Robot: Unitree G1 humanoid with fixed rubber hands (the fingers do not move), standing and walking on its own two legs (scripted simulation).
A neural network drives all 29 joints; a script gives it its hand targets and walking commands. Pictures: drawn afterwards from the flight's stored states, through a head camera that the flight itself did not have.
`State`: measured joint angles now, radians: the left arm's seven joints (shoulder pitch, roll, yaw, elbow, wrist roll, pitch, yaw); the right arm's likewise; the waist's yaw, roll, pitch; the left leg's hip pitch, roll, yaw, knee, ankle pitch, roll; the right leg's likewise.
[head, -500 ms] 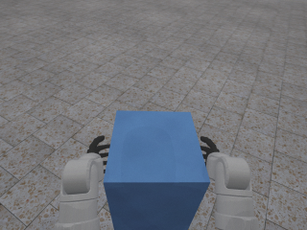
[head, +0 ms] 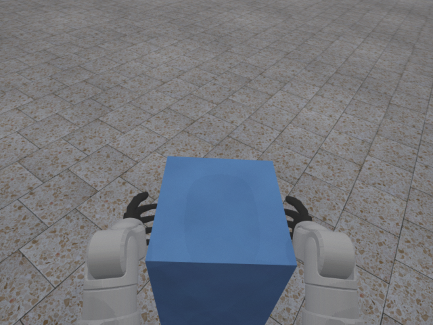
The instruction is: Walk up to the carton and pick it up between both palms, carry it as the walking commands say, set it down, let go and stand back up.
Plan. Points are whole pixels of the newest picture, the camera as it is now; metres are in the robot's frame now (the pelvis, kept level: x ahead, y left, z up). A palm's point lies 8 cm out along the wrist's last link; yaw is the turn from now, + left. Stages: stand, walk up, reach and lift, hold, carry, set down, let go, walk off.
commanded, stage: carry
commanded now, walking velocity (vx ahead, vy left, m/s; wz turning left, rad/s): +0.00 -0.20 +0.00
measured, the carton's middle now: (216, 243) +0.27 -0.01 +0.01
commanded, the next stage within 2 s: none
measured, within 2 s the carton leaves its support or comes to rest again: neither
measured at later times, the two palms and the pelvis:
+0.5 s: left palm (173, 246) +0.22 +0.07 +0.10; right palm (359, 255) +0.20 -0.22 +0.10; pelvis -0.06 -0.06 +0.02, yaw -1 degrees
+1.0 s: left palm (205, 299) +0.14 +0.02 +0.10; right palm (407, 286) +0.15 -0.27 +0.10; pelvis -0.12 -0.14 +0.02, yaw +1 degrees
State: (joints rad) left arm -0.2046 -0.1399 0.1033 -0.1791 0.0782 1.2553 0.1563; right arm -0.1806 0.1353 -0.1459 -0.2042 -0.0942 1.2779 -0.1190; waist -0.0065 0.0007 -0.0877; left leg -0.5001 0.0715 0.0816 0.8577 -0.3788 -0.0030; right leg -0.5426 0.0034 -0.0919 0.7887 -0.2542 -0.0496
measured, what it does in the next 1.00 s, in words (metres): steps to the right: right foot, then left foot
